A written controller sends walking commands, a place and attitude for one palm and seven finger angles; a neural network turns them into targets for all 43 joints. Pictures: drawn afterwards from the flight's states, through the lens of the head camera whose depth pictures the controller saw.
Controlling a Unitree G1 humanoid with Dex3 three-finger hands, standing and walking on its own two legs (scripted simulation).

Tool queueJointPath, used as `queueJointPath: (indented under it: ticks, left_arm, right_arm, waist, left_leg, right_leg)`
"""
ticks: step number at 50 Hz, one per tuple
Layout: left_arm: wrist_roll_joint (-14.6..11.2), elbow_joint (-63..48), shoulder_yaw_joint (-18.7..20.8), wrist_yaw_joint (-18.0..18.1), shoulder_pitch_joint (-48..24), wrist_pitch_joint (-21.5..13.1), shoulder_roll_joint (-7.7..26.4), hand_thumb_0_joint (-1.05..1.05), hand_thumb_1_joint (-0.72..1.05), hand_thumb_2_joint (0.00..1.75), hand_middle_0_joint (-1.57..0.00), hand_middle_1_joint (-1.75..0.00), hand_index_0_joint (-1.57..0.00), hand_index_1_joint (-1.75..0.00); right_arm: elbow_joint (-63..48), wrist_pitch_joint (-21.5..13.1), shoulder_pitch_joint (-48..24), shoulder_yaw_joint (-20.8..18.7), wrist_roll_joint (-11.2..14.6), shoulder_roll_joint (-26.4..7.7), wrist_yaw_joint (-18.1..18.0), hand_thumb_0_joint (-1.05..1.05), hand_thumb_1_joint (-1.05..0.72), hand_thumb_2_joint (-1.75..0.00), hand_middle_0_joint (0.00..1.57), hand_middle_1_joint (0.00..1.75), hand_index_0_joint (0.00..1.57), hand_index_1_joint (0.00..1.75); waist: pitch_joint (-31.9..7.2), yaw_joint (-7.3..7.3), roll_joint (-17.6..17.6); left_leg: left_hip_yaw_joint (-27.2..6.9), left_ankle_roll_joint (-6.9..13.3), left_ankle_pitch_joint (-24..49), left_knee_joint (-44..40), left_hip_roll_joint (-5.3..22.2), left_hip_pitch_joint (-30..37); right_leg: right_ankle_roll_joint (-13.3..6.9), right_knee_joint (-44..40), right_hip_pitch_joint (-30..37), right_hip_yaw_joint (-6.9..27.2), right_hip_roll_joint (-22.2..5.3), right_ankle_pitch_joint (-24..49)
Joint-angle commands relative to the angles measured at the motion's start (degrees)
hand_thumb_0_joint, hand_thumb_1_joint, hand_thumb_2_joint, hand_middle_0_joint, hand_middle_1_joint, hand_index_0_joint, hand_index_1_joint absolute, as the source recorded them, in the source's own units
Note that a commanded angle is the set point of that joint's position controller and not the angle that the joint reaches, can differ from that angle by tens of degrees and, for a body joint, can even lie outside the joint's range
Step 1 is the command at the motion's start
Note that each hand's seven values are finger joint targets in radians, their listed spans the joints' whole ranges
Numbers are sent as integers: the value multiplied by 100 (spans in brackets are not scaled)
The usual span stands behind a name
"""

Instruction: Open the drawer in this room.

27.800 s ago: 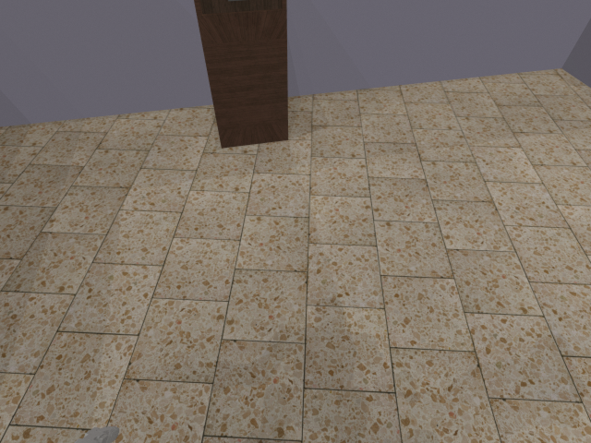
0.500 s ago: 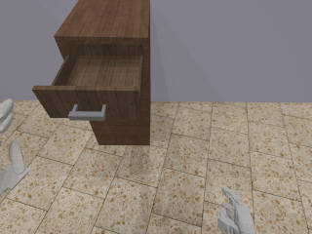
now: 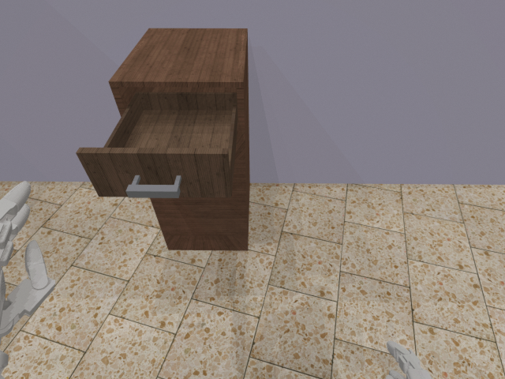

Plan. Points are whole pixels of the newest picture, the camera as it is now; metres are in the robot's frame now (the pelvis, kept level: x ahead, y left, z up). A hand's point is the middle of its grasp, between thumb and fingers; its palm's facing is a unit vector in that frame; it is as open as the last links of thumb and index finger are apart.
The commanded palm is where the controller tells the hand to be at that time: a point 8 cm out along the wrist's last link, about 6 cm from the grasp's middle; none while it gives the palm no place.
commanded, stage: stop stepping back and stand still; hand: left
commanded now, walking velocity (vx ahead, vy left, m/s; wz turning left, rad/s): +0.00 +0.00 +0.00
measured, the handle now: (155, 185) +0.52 +0.24 -0.01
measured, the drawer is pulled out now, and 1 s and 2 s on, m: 0.30 0.30 0.30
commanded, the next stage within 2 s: let the arm hang, fingers relaxed in 0.04 s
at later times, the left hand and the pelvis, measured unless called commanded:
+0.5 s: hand out of the picture +0.02 +0.19 -0.17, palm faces +0.01 -0.98 -0.20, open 7.0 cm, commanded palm none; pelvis +0.00 +0.01 +0.01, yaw +1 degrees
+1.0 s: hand out of the picture +0.02 +0.20 -0.16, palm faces +0.00 -0.97 -0.25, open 7.4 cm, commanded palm none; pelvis +0.00 +0.01 +0.01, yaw -1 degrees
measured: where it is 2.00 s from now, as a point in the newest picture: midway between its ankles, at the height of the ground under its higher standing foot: outside the picture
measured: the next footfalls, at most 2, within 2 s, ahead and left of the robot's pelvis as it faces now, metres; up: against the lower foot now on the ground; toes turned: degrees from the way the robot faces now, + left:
none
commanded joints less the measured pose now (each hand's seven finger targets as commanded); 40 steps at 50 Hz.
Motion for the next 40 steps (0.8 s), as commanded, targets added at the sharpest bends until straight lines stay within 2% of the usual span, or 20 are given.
queueJointPath:
  ticks: [1,2,3,5,6,7,8,9,11,12,14,15,16,19,24,25,27,33,37,40]
  left_arm:
    - [-38,-1316,626,90,-217,-330,996,0,90,90,-20,-30,-20,-30]
    - [-28,-1351,653,112,-87,-329,1006,0,90,90,-20,-30,-20,-30]
    - [-37,-1489,627,123,-56,-340,1001,0,90,90,-20,-30,-20,-30]
    - [-40,-1645,619,143,-57,-344,1046,0,90,90,-20,-30,-20,-30]
    - [-67,-1615,644,129,-30,-330,1047,0,90,90,-20,-30,-20,-30]
    - [502,3196,-1354,-707,-812,739,130,0,90,90,-20,-30,-20,-30]
    - [353,3406,-1207,-836,-680,1122,30,0,90,90,-20,-30,-20,-30]
    - [296,3571,-1301,-849,-798,1206,-201,0,90,90,-20,-30,-20,-30]
    - [291,4121,-1388,-854,-1132,1212,-148,0,90,90,-20,-30,-20,-30]
    - [297,4474,-1398,-856,-1231,1214,-43,0,90,90,-20,-30,-20,-30]
    - [298,5294,-1430,-849,-1480,1223,224,0,90,90,-20,-30,-20,-30]
    - [284,5712,-1479,-840,-1665,1229,283,0,90,90,-20,-30,-20,-30]
    - [249,6109,-1550,-838,-1829,1222,306,0,90,90,-20,-30,-20,-30]
    - [191,7097,-1708,-824,-2103,1223,201,0,90,90,-20,-30,-20,-30]
    - [159,8217,-1750,-796,-1818,1183,-9,0,90,90,-20,-30,-20,-30]
    - [162,8363,-1754,-784,-1799,1175,-19,0,90,90,-20,-30,-20,-30]
    - [145,8622,-1795,-782,-1774,1156,-80,0,90,90,-20,-30,-20,-30]
    - [130,9118,-1841,-735,-1678,1157,-201,0,90,90,-20,-30,-20,-30]
    - [131,9261,-1846,-710,-1671,1175,-225,0,90,90,-20,-30,-20,-30]
    - [141,9289,-1828,-697,-1644,1162,-204,0,90,90,-20,-30,-20,-30]
  right_arm:
    - [-993,-247,-687,-121,-36,-477,-34,0,-90,-90,20,30,20,30]
    - [-987,-249,-619,-79,-59,-464,-49,0,-90,-90,20,30,20,30]
    - [-1022,-270,-660,-70,-73,-500,-72,0,-90,-90,20,30,20,30]
    - [-1137,-288,-797,-108,-93,-645,-130,0,-90,-90,20,30,20,30]
    - [-1154,-289,-850,-82,-41,-624,-126,0,-90,-90,20,30,20,30]
    - [423,-352,-697,-388,-118,-1482,440,0,-90,-90,20,30,20,30]
    - [325,14,-244,-305,-58,-1059,414,0,-90,-90,20,30,20,30]
    - [226,133,-286,-212,-93,-899,363,0,-90,-90,20,30,20,30]
    - [165,188,-318,-126,-165,-914,296,0,-90,-90,20,30,20,30]
    - [195,225,-384,-107,-164,-952,275,0,-90,-90,20,30,20,30]
    - [364,347,-439,-103,-131,-919,254,0,-90,-90,20,30,20,30]
    - [474,423,-397,-104,-126,-853,258,0,-90,-90,20,30,20,30]
    - [632,493,-349,-67,-139,-765,257,0,-90,-90,20,30,20,30]
    - [1055,566,-316,45,-143,-606,257,0,-90,-90,20,30,20,30]
    - [1626,605,-42,72,-135,-438,201,0,-90,-90,20,30,20,30]
    - [1706,623,40,56,-118,-415,188,0,-90,-90,20,30,20,30]
    - [1923,623,248,63,-109,-365,171,0,-90,-90,20,30,20,30]
    - [2340,631,591,58,-97,-270,124,0,-90,-90,20,30,20,30]
    - [2493,658,695,44,-109,-229,119,0,-90,-90,20,30,20,30]
    - [2527,652,711,25,-103,-246,122,0,-90,-90,20,30,20,30]
  waist:
    - [-40,-7,-648]
    - [-137,-31,-648]
    - [-130,2,-339]
    - [-8,92,408]
    - [60,140,488]
    - [584,-261,628]
    - [199,-94,567]
    - [43,-6,292]
    - [-195,72,-551]
    - [-256,146,-718]
    - [-236,169,-1109]
    - [-125,95,-976]
    - [24,46,-565]
    - [338,74,112]
    - [257,140,664]
    - [307,140,365]
    - [203,104,225]
    - [453,102,26]
    - [756,93,-90]
    - [768,106,-138]
  left_leg:
    - [-84,83,-12,-249,126,-263]
    - [11,93,377,-880,91,149]
    - [-44,113,588,-1333,137,422]
    - [-662,250,944,-1782,706,445]
    - [-747,274,578,-1918,832,154]
    - [-846,296,1723,-989,767,-402]
    - [-799,330,2140,-1189,900,-361]
    - [-1049,450,2109,-1218,1032,-556]
    - [-1275,541,3062,-1079,1041,-316]
    - [-1044,448,3213,-942,868,-300]
    - [-518,158,2124,-672,353,-166]
    - [-382,82,1702,-691,176,64]
    - [-336,59,1453,-798,149,204]
    - [-527,82,1305,-1438,374,205]
    - [-505,68,782,-1775,427,257]
    - [-514,71,836,-1766,454,347]
    - [-465,70,969,-1769,459,485]
    - [-468,85,1056,-1922,525,511]
    - [-454,99,773,-2003,515,438]
    - [-416,99,778,-1993,517,484]
  right_leg:
    - [-395,-1619,387,2035,-1716,-435]
    - [-245,-1468,315,1664,-1507,-452]
    - [-63,-1309,254,1418,-1240,-492]
    - [257,-775,223,980,-671,-150]
    - [350,-794,293,898,-588,-400]
    - [319,349,-491,458,-630,643]
    - [347,585,-238,494,-474,454]
    - [354,766,-165,446,-377,-50]
    - [348,690,66,514,-358,257]
    - [318,388,398,604,-434,825]
    - [84,-195,658,1130,-825,1546]
    - [-51,-404,467,1284,-980,1504]
    - [-80,-562,336,1399,-1041,1313]
    - [81,-770,377,1203,-734,471]
    - [91,-1186,762,1144,-683,88]
    - [85,-1254,734,1094,-679,110]
    - [88,-1321,806,1075,-716,206]
    - [77,-1332,765,970,-688,260]
    - [80,-1412,546,1008,-656,-153]
    - [78,-1419,502,1040,-646,-207]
